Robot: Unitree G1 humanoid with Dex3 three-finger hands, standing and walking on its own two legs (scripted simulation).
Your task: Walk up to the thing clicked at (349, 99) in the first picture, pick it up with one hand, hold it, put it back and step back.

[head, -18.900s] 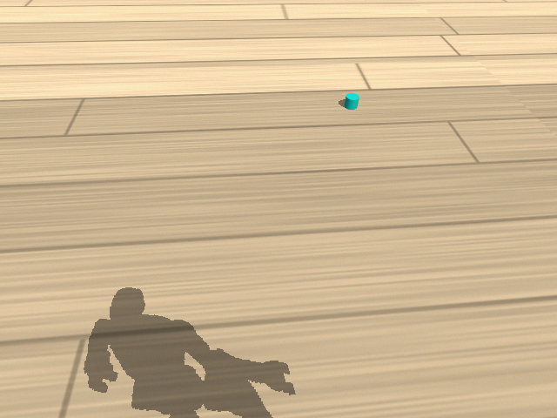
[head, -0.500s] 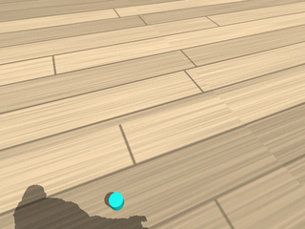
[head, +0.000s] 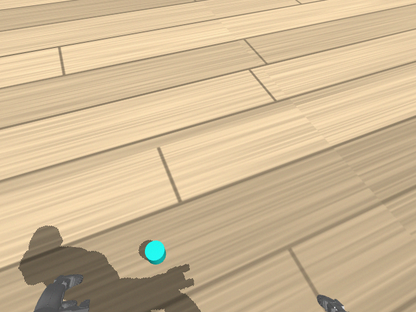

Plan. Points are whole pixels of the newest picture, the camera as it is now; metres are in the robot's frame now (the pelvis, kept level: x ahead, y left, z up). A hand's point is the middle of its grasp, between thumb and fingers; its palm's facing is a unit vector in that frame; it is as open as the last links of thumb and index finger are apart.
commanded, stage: rise first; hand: left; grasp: from above
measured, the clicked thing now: (155, 252) +0.42 +0.20 -0.73
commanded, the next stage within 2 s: none
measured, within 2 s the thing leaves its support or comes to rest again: neither
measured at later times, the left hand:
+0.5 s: hand out of the picture +0.15 +0.26 -0.21, palm faces -0.16 -0.88 -0.45, open 13.9 cm
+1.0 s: hand out of the picture +0.14 +0.27 -0.29, palm faces -0.34 -0.74 -0.58, open 14.2 cm
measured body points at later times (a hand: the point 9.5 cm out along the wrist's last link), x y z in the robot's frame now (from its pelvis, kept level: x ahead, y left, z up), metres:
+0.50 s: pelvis +0.01 +0.01 -0.07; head +0.10 +0.02 +0.37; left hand +0.16 +0.30 -0.18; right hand +0.17 -0.24 -0.16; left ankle +0.03 +0.13 -0.73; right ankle +0.00 -0.12 -0.73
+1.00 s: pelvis -0.02 +0.01 -0.15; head +0.11 +0.02 +0.28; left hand +0.16 +0.30 -0.25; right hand +0.18 -0.24 -0.24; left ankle +0.03 +0.13 -0.73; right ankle +0.00 -0.12 -0.73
